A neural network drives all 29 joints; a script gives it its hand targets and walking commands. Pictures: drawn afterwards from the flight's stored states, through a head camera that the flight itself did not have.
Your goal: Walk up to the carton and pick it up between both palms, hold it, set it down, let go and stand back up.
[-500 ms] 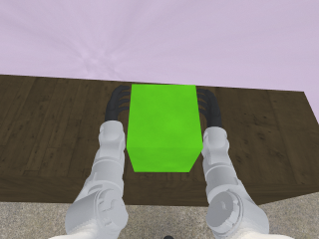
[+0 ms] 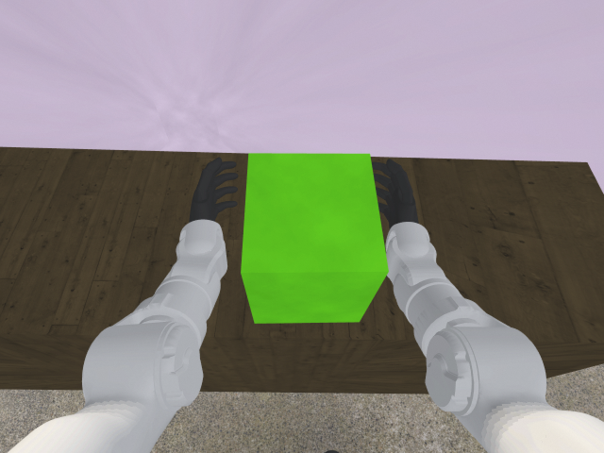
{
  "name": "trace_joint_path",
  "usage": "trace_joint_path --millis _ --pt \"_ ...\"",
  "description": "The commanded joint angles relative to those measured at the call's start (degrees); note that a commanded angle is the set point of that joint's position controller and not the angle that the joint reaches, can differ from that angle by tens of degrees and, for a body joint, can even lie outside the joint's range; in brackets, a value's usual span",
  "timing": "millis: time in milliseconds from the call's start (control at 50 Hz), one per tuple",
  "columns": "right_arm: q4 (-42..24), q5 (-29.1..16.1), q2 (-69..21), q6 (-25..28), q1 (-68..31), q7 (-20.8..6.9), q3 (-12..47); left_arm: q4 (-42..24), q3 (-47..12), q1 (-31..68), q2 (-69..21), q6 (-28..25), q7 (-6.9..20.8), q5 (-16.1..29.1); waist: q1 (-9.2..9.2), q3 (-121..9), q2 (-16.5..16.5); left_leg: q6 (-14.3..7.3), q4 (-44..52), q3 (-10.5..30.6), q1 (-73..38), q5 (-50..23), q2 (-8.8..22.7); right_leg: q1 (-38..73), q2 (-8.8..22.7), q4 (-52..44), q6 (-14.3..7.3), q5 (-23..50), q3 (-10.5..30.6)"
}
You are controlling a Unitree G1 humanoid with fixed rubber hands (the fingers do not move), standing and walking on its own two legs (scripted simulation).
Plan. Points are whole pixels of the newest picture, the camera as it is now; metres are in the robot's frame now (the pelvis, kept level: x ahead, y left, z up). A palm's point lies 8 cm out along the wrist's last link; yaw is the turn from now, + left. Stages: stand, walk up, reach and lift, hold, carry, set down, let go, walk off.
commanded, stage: set down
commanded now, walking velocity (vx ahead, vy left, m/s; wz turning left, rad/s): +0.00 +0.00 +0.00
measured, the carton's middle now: (308, 244) +0.41 +0.00 -0.01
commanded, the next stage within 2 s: none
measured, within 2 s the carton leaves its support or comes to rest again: neither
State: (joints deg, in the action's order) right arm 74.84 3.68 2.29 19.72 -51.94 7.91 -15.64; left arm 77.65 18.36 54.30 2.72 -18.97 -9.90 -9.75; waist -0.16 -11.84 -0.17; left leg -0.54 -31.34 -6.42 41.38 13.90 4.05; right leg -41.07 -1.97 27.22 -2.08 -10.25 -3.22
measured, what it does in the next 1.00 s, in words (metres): stands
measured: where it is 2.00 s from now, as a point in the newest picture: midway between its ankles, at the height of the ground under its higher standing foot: outside the picture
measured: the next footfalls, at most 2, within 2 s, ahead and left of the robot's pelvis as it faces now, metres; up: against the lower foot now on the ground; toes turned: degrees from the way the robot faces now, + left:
none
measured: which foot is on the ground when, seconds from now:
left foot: down 0.00-1.00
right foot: down 0.00-1.00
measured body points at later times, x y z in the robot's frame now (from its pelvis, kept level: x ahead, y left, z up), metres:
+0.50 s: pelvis -0.02 -0.01 -0.02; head +0.07 +0.00 +0.42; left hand +0.46 +0.17 +0.06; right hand +0.46 -0.19 +0.07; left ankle -0.02 +0.11 -0.73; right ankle +0.00 -0.10 -0.73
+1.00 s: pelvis -0.02 -0.01 +0.01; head +0.03 +0.01 +0.46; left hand +0.46 +0.18 +0.15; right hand +0.46 -0.18 +0.15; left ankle -0.02 +0.11 -0.73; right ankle +0.00 -0.10 -0.73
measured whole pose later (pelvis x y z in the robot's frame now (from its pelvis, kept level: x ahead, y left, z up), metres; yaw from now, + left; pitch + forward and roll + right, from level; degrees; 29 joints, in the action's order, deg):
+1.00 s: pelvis -0.02 -0.01 +0.01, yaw +2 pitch +17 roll -1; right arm 76.1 -19.9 15.5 1.6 -63.4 5.2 2.4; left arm 79.3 0.4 66.5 14.1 -3.5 -4.7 10.4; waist -0.7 -12.9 1.6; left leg 0.9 -26.6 -2.1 33.0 10.6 2.6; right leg -32.6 -2.0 23.7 -3.0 -8.2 -4.2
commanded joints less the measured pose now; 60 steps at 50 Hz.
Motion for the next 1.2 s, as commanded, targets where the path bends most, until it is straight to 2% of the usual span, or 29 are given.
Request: trace_joint_path --millis 0,80,140,240,340,420,440,460,520,620,720,880,980,1060,1180 --pt "-5.0 -4.3 7.7 2.9 -25.0 -0.2 4.5 -2.3 -5.5 25.2 7.9 -3.9 0.5 5.6 0.3 -40.7 -1.4 3.2 -5.2 3.1 -16.4 -25.9 -2.2 22.6 0.0 5.9 2.4 30.2 2.5" --pt "-0.6 -7.9 12.4 4.0 -26.7 -0.8 6.6 3.7 -9.6 26.5 10.6 -5.2 2.0 10.7 -1.16 -40.0 -1.1 4.6 -7.2 4.0 -17.1 -27.9 -2.2 18.3 -0.2 6.7 2.7 30.6 1.4" --pt "1.3 -10.4 15.5 4.6 -28.3 -1.6 8.1 5.9 -12.9 28.4 12.3 -6.3 3.2 14.5 -1.88 -40.1 -1.5 5.5 -7.9 4.5 -17.7 -28.2 -2.3 14.6 -0.4 6.8 2.6 28.0 0.5" --pt "-0.6 -15.3 18.2 3.5 -32.9 -3.2 11.3 4.2 -18.9 34.1 13.3 -7.3 3.9 21.1 -2.2 -43.1 -2.9 6.2 -8.6 4.6 -17.0 -25.5 -2.5 10.4 -0.1 7.4 2.0 21.8 -0.3" --pt "-2.3 -19.9 18.4 -0.4 -35.5 -5.2 15.2 2.5 -22.3 37.1 13.4 -5.3 4.4 24.9 -1.64 -45.4 -2.2 5.1 -8.9 4.5 -14.1 -21.8 -2.9 10.8 0.6 8.3 2.1 18.9 0.3" --pt "-3.7 -21.9 19.7 -2.6 -36.0 -5.4 16.7 2.0 -21.0 37.2 16.3 -3.1 4.9 24.5 -0.83 -44.9 0.5 3.5 -6.5 4.0 -8.3 -17.8 -3.7 18.5 1.5 8.2 3.2 20.8 2.1" --pt "-4.8 -22.1 20.1 -3.3 -36.0 -5.2 16.7 0.9 -19.8 36.8 17.2 -2.4 5.1 23.7 -0.84 -43.6 2.8 2.2 -4.7 3.9 -6.0 -12.9 -4.0 20.6 1.9 7.0 3.8 18.9 3.4" --pt "-4.5 -21.7 19.5 -4.1 -36.6 -4.8 16.4 1.6 -19.9 37.0 18.1 -2.1 4.9 24.0 -0.78 -42.7 2.7 1.9 -3.3 3.8 -3.4 -12.7 -4.1 23.8 2.2 7.8 4.1 20.4 3.4" --pt "-7.4 -21.8 20.8 -5.3 -36.6 -4.3 16.4 -1.0 -19.0 38.0 18.5 0.2 4.7 22.7 -0.05 -44.6 1.8 2.9 -2.2 3.6 -6.1 -15.8 -4.1 27.4 1.7 7.2 3.8 23.9 3.2" --pt "-10.3 -20.4 21.4 -8.8 -37.6 -3.4 14.9 -3.9 -17.8 39.6 18.9 4.4 4.4 21.5 -0.04 -42.9 1.6 3.1 1.0 3.5 -9.2 -14.7 -4.0 30.0 1.6 4.6 3.5 24.0 3.1" --pt "-9.9 -20.5 21.7 -12.2 -38.5 -3.0 14.6 -4.2 -18.6 40.2 18.2 8.1 4.3 22.0 -0.64 -39.7 0.8 3.4 2.8 3.9 -13.1 -14.6 -3.6 29.7 1.4 2.4 3.3 23.8 2.7" --pt "-7.3 -22.5 22.4 -16.1 -37.6 -2.8 16.2 -5.2 -18.7 38.1 17.8 13.2 4.7 21.5 -0.94 -33.8 -0.6 4.1 3.7 4.7 -20.5 -18.9 -3.3 28.5 0.8 -1.0 3.5 24.6 2.1" --pt "-6.7 -24.7 21.4 -15.7 -31.7 -2.5 18.6 -7.9 -16.5 30.6 16.8 13.8 5.7 18.1 -0.14 -28.8 -0.2 3.9 5.1 4.8 -22.4 -21.7 -3.6 31.5 0.6 -2.6 3.8 25.2 2.6" --pt "-8.8 -25.4 19.7 -13.2 -24.7 -2.4 19.7 -12.4 -14.2 22.9 15.0 12.1 6.4 14.8 0.41 -25.5 -0.2 3.6 6.1 4.6 -23.8 -22.7 -3.9 33.5 0.5 -3.6 3.4 23.7 2.9" --pt "-20.8 -22.3 19.0 -9.8 -21.8 -2.4 16.5 -24.4 -13.1 21.3 13.6 8.4 5.4 14.6 0.1 -29.1 -1.8 4.0 5.9 4.2 -26.5 -20.7 -4.1 32.4 0.2 -4.1 2.8 19.1 2.5"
